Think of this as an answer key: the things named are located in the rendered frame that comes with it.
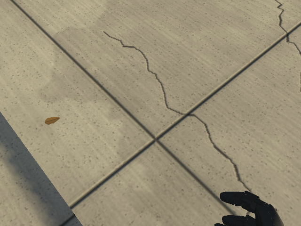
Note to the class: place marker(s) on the right robot hand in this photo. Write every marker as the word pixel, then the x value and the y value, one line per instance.
pixel 265 214

